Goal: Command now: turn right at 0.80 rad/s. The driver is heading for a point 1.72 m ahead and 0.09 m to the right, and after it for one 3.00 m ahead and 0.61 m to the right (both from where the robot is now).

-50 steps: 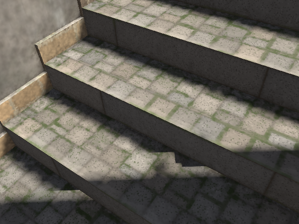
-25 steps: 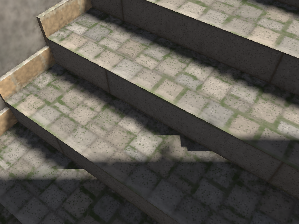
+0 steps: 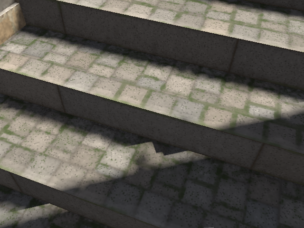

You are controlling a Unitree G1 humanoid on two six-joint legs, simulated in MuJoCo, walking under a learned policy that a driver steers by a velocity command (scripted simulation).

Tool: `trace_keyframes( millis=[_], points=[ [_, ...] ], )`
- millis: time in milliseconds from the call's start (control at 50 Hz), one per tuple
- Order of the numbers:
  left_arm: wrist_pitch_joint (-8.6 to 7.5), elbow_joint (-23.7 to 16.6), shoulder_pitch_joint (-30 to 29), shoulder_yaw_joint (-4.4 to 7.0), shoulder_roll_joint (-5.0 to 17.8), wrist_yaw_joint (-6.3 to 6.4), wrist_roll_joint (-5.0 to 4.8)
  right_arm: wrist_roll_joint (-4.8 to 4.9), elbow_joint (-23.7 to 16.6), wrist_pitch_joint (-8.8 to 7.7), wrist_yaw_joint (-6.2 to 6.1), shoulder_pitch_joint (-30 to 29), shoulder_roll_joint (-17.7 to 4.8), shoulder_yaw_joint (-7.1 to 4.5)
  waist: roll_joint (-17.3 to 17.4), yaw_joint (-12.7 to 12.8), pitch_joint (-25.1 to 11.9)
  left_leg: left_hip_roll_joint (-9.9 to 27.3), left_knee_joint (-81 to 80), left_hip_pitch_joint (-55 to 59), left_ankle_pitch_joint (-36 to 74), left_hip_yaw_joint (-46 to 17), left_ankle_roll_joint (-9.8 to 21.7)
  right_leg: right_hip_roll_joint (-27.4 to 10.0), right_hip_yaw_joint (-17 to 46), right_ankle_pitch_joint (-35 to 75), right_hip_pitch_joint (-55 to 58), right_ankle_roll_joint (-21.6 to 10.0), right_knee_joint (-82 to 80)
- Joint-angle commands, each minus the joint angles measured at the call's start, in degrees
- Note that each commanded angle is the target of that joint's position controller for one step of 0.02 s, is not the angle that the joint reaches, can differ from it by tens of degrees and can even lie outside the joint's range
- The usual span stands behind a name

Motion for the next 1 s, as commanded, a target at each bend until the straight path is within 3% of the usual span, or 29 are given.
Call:
trace_keyframes(
  millis=[20, 80, 120, 220, 240, 260, 280, 300, 320, 340, 400, 440, 500, 540, 560, 580, 600, 640, 680, 700, 720, 740, 760, 780, 820, 880, 940, 980, 1000],
  points=[
    [-1.02, -8.2, -13.1, -0.70, 0.5, -2.03, -0.03, -0.05, 1.7, -0.16, -0.29, 5.8, -11.1, -3.38, 5.9, -1.4, 3.0, 17.3, -10.0, 18.4, 32.0, -7.6, 16.3, -4.3, -2.2, -7.8, -19.2, -1.8, -12.4],
    [1.81, -8.0, -13.1, -2.08, -2.3, -4.89, 0.68, 0.39, 1.9, -1.40, -1.18, 1.8, -13.2, -4.74, 9.1, 1.2, 3.9, 17.2, -15.4, 7.4, 33.0, -1.2, 14.1, -5.6, -9.9, -17.4, -1.4, -3.5, -28.5],
    [2.25, -7.0, -9.8, -1.68, -1.6, -5.34, 1.28, -1.79, 1.5, -2.80, -1.16, -0.7, -13.9, -4.96, 10.4, 2.5, 4.7, 19.3, -17.6, 4.2, 31.8, 0.4, 15.0, -3.0, -12.6, -13.3, 4.1, -5.8, -27.5],
    [1.37, -8.2, -3.7, 1.50, 5.7, -3.25, -1.54, -0.48, -0.3, -1.63, 1.99, -6.8, -20.9, -6.97, 17.4, 8.1, -0.8, 20.6, -8.0, 11.5, 79.6, -1.2, 18.8, 10.0, -17.5, -13.9, 23.4, -9.1, -57.5],
    [1.16, -5.9, 4.4, 2.72, 7.1, -2.22, -0.78, -1.80, 1.1, -1.15, 2.76, -5.1, -19.2, -6.60, 15.7, 11.6, -6.2, 16.8, 7.4, 3.8, 91.7, 1.3, 16.4, 11.3, -11.9, -3.1, 39.9, -12.4, -64.8],
    [0.32, 1.4, 21.3, 4.63, 12.7, -0.55, 0.20, -3.88, -0.3, -1.42, 4.49, -2.3, -13.4, -4.92, 1.4, 14.7, -12.6, 7.7, 32.1, -30.5, 67.6, -2.3, 9.6, 4.8, 14.2, 5.7, 71.1, -22.6, -74.8],
    [-0.30, 5.3, 35.6, 5.89, 19.9, 0.02, 3.11, -2.57, -1.9, -0.67, 5.87, -6.8, -10.0, -4.63, -5.4, 17.0, -16.0, -4.8, 52.2, -48.6, 21.2, -16.8, 7.6, -4.6, 47.1, 3.5, 80.5, -21.4, -96.9],
    [-1.65, 8.5, 40.6, 6.14, 19.8, -1.18, 5.07, 1.57, -4.8, -1.12, 4.96, -11.7, -7.9, -4.57, -12.0, 18.2, -6.3, -13.4, 76.7, -61.1, 22.7, -34.0, 8.1, -11.1, 53.9, -1.4, 76.5, -13.6, -102.2],
    [-1.76, 6.7, 17.5, 7.55, 14.5, 1.77, -0.27, 2.61, -8.5, -3.92, 1.99, -16.1, -3.4, -3.69, -10.3, 8.7, -3.5, -5.6, 88.9, -50.2, 8.6, -23.7, 4.5, -10.4, 48.9, 1.4, 61.8, -12.4, -105.1],
    [-2.71, 8.0, 13.8, 6.29, 9.8, 2.48, -0.14, 2.69, -10.7, -4.27, 0.97, -16.7, -0.4, -2.44, -4.5, 4.2, 2.7, -4.6, 91.0, -51.0, 9.5, -22.8, 3.6, -8.4, 39.9, -2.3, 52.1, -12.9, -100.9],
    [-3.53, 14.7, 15.4, 4.31, -0.5, 1.08, 1.50, 2.15, -14.9, -1.29, -1.24, -18.8, 5.1, 0.41, -3.4, -0.3, 10.3, -3.2, 99.7, -60.1, 5.4, -19.7, 5.5, -5.8, 22.5, -3.6, 44.2, -10.4, -103.1],
    [-4.94, 15.0, 14.6, 4.26, -0.9, 0.66, 0.85, 3.76, -14.6, 0.63, -1.75, -20.2, 5.1, 0.88, -0.1, -0.1, 13.4, -3.8, 94.6, -63.9, 3.8, -16.1, 6.0, -5.9, 15.7, -3.2, 43.7, -9.1, -109.3],
    [-7.00, 18.5, 21.3, 4.30, 1.8, 1.36, 2.19, 6.68, -18.3, 0.25, -3.22, -27.0, 7.2, 1.39, -4.0, 2.2, 14.9, -8.4, 105.5, -76.0, -2.7, -16.4, 7.5, -11.2, 11.4, 13.6, 52.3, -8.7, -116.1],
    [-6.14, 21.0, 24.7, 3.32, 0.5, 1.91, 0.63, 7.31, -20.2, 0.27, -3.35, -29.4, 7.6, 2.44, 0.0, 0.8, 16.3, -8.6, 91.4, -74.0, -4.6, -15.1, 9.3, -9.2, 0.6, 18.4, 53.3, -4.2, -120.1],
    [-5.38, 20.6, 27.0, 2.96, 0.3, 2.65, 0.18, 7.44, -21.0, 0.96, -2.56, -32.2, 4.4, 2.24, 0.8, 3.5, 16.4, -9.9, 80.5, -66.4, -4.9, -7.1, 8.5, -8.8, -2.5, 29.3, 50.9, -5.5, -126.8],
    [-4.40, 22.3, 30.7, 2.73, -0.3, 4.19, -1.05, 6.78, -22.7, 2.02, -2.06, -34.8, 4.6, 2.63, -1.9, 4.0, 12.3, -7.9, 72.1, -55.6, -5.0, -1.6, 9.3, -9.3, -5.1, 40.6, 52.6, -6.1, -131.7],
    [-4.31, 18.3, 24.5, 1.92, -0.1, 4.86, -2.23, 6.40, -18.7, 2.40, -1.40, -27.0, 2.5, 1.64, 1.1, -0.5, 4.5, -11.3, 64.6, -35.2, -0.8, 3.6, 9.7, -5.8, -12.5, 73.2, 49.3, -4.0, -124.4],
    [-6.50, 16.1, 26.6, 5.28, 12.0, 7.09, -3.04, 8.00, -15.9, 3.39, -1.79, -19.4, 1.5, 0.89, -7.5, -4.9, -8.4, -13.8, 54.5, -15.3, 2.8, 3.9, 9.9, -13.3, -10.4, 112.9, 56.6, -6.1, -109.8],
    [-7.21, 11.1, 18.4, 7.84, 15.8, 7.25, -3.38, 6.06, -9.1, 4.47, -1.57, -4.7, -5.9, -2.45, -11.5, -11.0, -13.8, -16.6, 41.0, -12.1, -5.0, 1.6, 10.5, -16.3, -8.6, 131.4, 71.2, -4.4, -84.0],
    [-7.46, 8.1, 13.4, 9.24, 17.2, 6.36, -3.17, 6.37, -7.2, 3.18, -0.60, 0.9, -9.6, -4.55, -8.1, -14.8, -12.9, -15.4, 22.3, -3.6, 1.6, -8.1, 14.2, -11.6, -9.4, 113.5, 66.0, -2.4, -59.0],
    [-8.27, 4.6, 7.7, 7.45, 7.4, 4.67, 0.89, 7.52, -3.3, 1.61, 0.29, -2.8, -9.6, -5.50, 1.3, -9.4, -5.8, -11.5, 15.1, 2.2, -0.4, -26.7, 17.6, 0.3, -5.8, 32.1, 41.6, -3.3, -37.0],
    [-9.71, -2.9, 9.8, 6.23, 1.5, 3.18, 2.95, 6.45, -4.7, 1.68, -0.51, -7.4, -11.0, -6.05, 8.6, -2.3, -9.5, 0.5, 8.6, 10.4, 20.7, -55.2, 25.0, 5.2, 1.6, 14.5, 20.9, -0.5, -11.4],
    [-10.09, -5.7, 7.2, 5.26, 0.6, 2.00, 3.96, 6.20, -2.9, 1.65, -1.91, -3.7, -7.5, -5.76, 1.3, -2.5, -12.4, 3.4, -4.4, 11.6, -10.4, -67.7, 26.4, 2.9, 3.9, 15.4, 12.8, -3.6, -3.5],
    [-10.17, -8.2, 2.8, 3.98, -2.2, 1.56, 3.79, 5.05, 0.3, 1.09, -2.92, -1.5, -3.9, -5.13, -3.8, -1.1, -2.0, 3.8, -9.9, 3.6, -22.9, -68.1, 25.6, 2.1, 4.4, 14.1, 6.3, -4.9, 2.5],
    [-7.79, -12.6, -3.7, 0.31, -9.3, 2.36, 5.31, 3.46, 5.5, -0.64, -2.93, 1.4, -2.1, -4.80, -6.7, 2.8, 8.6, -1.6, -6.9, -8.5, -7.2, -53.1, 19.4, -0.8, 4.2, 8.9, -2.8, -7.3, 11.0],
    [-3.70, -14.8, -9.2, -0.67, -9.8, 4.49, 2.01, 3.60, 7.1, -2.93, -1.46, 0.4, -2.3, -3.43, -5.2, 5.8, 17.8, -3.2, -9.7, -25.9, 0.8, -38.9, 14.8, -3.3, -0.9, 0.4, -6.4, -5.8, 10.2],
    [-3.49, -23.1, -24.8, -3.07, -12.2, 5.64, 3.61, 5.07, 10.2, -4.37, -0.88, 6.6, -5.4, -3.55, -3.2, 3.6, 19.5, -6.4, -14.2, -28.4, 0.8, -36.4, 12.2, -6.3, -3.6, -9.1, -8.9, -7.4, -4.2],
    [-3.42, -20.9, -20.4, -2.07, -8.1, 4.67, 3.41, 7.07, 7.1, -3.71, -2.95, 5.3, -5.8, -3.59, -7.9, 2.7, 11.6, -7.4, -22.0, -36.7, 29.6, -31.5, 13.3, -6.6, -12.4, 4.9, 26.0, -5.7, -32.3],
    [-3.98, -18.8, -15.2, -2.06, -9.3, 4.45, 2.16, 8.36, 6.1, -3.64, -3.34, 4.3, -8.4, -4.29, -5.0, 5.3, 2.8, -6.0, -19.3, -36.8, 55.3, -28.1, 13.7, -3.2, -15.0, 5.4, 46.1, -6.8, -41.1]
  ],
)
